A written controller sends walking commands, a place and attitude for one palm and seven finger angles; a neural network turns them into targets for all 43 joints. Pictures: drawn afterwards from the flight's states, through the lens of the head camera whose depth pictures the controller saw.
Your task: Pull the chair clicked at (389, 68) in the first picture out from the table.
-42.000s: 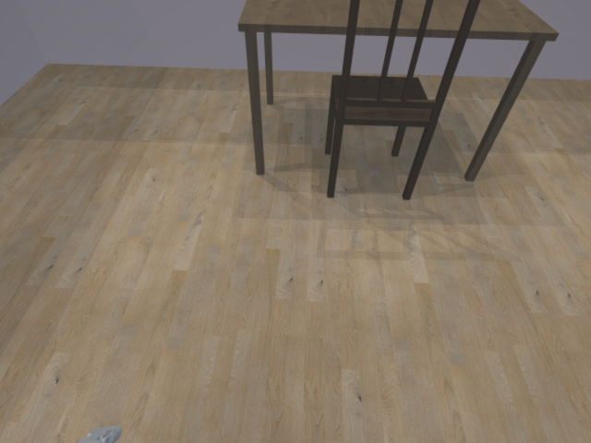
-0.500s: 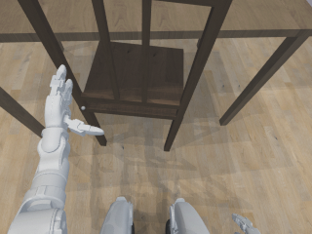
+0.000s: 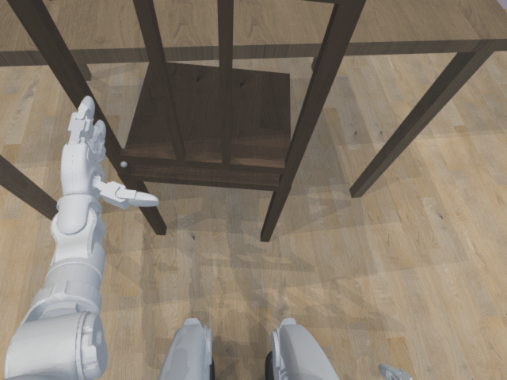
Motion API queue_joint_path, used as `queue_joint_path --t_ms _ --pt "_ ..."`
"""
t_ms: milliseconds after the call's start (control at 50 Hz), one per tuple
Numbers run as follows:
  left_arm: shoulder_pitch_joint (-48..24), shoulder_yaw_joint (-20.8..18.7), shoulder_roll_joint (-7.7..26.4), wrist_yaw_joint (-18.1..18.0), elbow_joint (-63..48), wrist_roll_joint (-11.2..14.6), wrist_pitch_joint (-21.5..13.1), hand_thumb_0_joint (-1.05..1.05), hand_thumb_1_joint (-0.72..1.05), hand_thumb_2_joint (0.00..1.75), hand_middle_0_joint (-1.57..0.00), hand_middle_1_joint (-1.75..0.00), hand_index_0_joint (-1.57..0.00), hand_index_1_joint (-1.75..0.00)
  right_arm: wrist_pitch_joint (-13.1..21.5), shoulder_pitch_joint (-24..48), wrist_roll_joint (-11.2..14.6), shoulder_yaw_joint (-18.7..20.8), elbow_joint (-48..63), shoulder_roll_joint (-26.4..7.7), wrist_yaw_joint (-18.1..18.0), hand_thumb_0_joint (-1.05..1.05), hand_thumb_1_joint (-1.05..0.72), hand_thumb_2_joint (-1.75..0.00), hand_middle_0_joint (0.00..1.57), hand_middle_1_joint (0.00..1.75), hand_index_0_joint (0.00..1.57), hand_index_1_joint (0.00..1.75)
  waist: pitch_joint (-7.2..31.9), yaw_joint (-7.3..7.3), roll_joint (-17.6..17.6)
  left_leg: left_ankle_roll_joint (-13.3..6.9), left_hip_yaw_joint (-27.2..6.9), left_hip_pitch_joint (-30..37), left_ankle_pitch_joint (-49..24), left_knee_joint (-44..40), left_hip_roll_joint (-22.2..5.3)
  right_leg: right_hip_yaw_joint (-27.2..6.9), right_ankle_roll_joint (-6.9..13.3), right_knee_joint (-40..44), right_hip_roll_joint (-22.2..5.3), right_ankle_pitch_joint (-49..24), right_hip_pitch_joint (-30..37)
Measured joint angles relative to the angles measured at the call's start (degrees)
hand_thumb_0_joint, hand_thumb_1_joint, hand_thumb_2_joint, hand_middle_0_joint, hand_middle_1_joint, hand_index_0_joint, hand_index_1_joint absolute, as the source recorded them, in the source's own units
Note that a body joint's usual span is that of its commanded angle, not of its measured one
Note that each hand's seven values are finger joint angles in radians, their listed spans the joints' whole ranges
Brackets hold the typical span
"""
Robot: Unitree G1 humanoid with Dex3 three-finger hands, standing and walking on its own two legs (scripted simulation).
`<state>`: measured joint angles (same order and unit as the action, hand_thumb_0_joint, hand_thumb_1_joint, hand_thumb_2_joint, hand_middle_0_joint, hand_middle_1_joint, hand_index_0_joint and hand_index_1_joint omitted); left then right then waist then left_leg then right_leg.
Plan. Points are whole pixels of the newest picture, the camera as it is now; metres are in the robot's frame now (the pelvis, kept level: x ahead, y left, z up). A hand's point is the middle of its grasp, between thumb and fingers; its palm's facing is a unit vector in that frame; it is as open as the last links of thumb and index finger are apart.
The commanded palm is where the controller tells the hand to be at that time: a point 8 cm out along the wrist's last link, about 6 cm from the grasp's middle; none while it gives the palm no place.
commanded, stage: push the fingers through the gap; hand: left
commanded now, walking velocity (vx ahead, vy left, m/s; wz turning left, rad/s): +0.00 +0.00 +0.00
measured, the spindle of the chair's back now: (166, 95) +0.55 +0.13 +0.06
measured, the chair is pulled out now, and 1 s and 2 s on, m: -0.05 -0.05 -0.05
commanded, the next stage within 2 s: hook a spindle and tug to test in 0.14 s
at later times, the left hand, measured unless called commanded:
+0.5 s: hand (122, 163) +0.44 +0.19 +0.02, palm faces +0.09 -1.00 -0.03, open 16.2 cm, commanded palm +0.42 +0.23 +0.02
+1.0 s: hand (128, 160) +0.45 +0.19 +0.01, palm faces +0.11 -0.99 -0.03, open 7.5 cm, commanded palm +0.43 +0.23 +0.02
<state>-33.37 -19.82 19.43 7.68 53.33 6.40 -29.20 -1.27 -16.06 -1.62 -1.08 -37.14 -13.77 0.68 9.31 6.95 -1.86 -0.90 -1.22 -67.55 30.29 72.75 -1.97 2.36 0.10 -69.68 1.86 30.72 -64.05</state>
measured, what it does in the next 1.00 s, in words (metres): stands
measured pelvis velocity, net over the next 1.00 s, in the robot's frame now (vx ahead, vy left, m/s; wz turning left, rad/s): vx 0.00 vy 0.00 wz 0.00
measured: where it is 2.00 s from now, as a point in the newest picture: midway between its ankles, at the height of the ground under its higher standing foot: outside the picture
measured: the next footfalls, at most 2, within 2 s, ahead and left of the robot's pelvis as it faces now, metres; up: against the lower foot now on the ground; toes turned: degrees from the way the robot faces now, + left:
none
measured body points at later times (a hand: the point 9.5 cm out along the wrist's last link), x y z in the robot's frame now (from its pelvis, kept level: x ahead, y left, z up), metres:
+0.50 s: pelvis +0.00 +0.00 +0.00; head +0.13 +0.03 +0.43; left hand +0.43 +0.25 +0.03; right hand +0.08 -0.25 -0.12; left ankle +0.03 +0.11 -0.62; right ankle +0.02 -0.12 -0.62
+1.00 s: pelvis +0.00 +0.00 +0.00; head +0.14 +0.02 +0.43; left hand +0.44 +0.24 +0.02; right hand +0.07 -0.26 -0.12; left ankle +0.03 +0.11 -0.62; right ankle +0.02 -0.12 -0.62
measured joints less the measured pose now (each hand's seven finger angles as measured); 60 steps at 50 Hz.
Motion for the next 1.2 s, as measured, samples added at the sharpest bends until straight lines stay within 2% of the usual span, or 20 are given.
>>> queue_joint_path --t_ms 140,360,480,660,800,900,1040,1120,1200 --pt "0.26 -0.38 0.12 0.41 -0.83 0.09 -1.03 -0.01 -0.5 0.3 -0.06 -0.08 -0.08 -0.09 0.28 0.5 -0.22 0.08 -0.06 0.15 -0.29 0.01 -0.91 -0.9 0.2 0.3 0.2 0.3 -0.42 0.1 0.21 0.01 -0.12 -0.44 0.15 0.39 -0.03 0.1 -0.01 -0.22 0.05 0.08 -0.33" --pt "0.59 0.61 -0.38 0.03 -1.64 0.64 -0.36 -0.01 -0.5 0.3 -0.07 -0.13 -0.08 -0.13 0.17 0.88 -0.07 -0.03 0.03 0.37 -0.1 0.01 -0.91 -0.9 0.2 0.3 0.2 0.3 0.14 -0.25 0.02 -0.18 -0.03 0.53 0.12 -0.27 0.12 0.01 -0.21 0.57 -0.08 -0.01 0.71" --pt "0.84 1.48 -0.7 -0.02 -1.7 0.53 -0.44 -0.01 -0.5 0.3 -0.14 -0.33 -0.14 -0.33 -0.04 0.87 -0.07 -0.02 0.44 0.42 0.06 0.01 -0.91 -0.9 0.2 0.3 0.2 0.3 0.21 -0.43 0.06 -0.25 -0.01 0.62 0.07 -0.34 0.25 -0.02 -0.27 0.62 -0.2 -0.02 0.83" --pt "-0.66 1.98 -1.91 -1.68 -1.31 -0.55 -1.03 -0.01 -0.45 0.33 -0.28 -0.77 -0.28 -0.77 -0.32 1.27 -0.43 0.01 0.33 0.45 0.06 0.01 -0.91 -0.9 0.2 0.3 0.2 0.3 -0.08 -0.14 0.09 -0.27 0.04 -0.36 0.03 0.17 0.35 -0.06 -0.3 -0.03 -0.31 0.04 -0.19" --pt "-0.39 1.05 -1.15 -2.53 -2.01 -0.93 -0.71 -0.01 -0.2 0.43 -0.4 -1.15 -0.4 -1.14 -0.85 0.74 -0.46 0.04 0.63 0.65 0.28 0.01 -0.91 -0.9 0.2 0.3 0.2 0.3 0.02 0.31 0.01 -0.16 0.24 -0.35 0.27 0.28 0.08 -0.29 -0.2 -0.23 -0.04 0.17 -0.39" --pt "-0.26 1.53 -1.08 -2.11 -0.88 -0.68 -0.4 -0.01 0.04 0.54 -0.46 -1.32 -0.46 -1.32 -1.18 0.21 -0.22 -0.11 0.34 0.54 0.41 0.01 -0.91 -0.9 0.2 0.3 0.2 0.3 0.22 0.05 -0.11 -0.14 0.23 0.17 0.24 -0.16 0.11 -0.28 -0.17 0.14 -0.06 0.19 0.1" --pt "-1.69 -0.22 0.13 -1.52 0.96 -0.76 -0.74 0.0 0.42 0.7 -0.49 -1.42 -0.49 -1.42 -0.79 0.3 -0.44 -0.24 0.5 0.43 -0.04 0.01 -0.91 -0.9 0.2 0.3 0.2 0.3 -0.19 0.62 0.3 0.02 -0.13 -0.73 0.38 0.42 0.03 0.06 0.01 -0.33 0.04 0.34 -0.67" --pt "-1.93 0.31 0.51 -0.93 -0.23 -0.45 -1.49 0.0 0.63 0.79 -0.5 -1.44 -0.49 -1.44 -0.71 0.42 -0.53 0.09 0.2 0.24 0.0 0.01 -0.91 -0.9 0.2 0.3 0.2 0.3 -0.34 0.54 0.25 0.04 -0.22 -1.03 0.54 0.68 -0.01 0.13 0.01 -0.44 0.09 0.44 -0.89" --pt "-0.88 1.14 -0.1 -0.27 -1.19 0.16 -0.33 0.01 0.76 0.85 -0.5 -1.45 -0.5 -1.45 -1.35 0.39 -0.17 0.3 0.23 0.17 0.3 0.01 -0.91 -0.9 0.2 0.3 0.2 0.3 0.01 0.28 0.06 -0.07 0.04 -0.48 0.59 0.17 -0.04 -0.13 -0.11 0.07 0.11 0.4 -0.43"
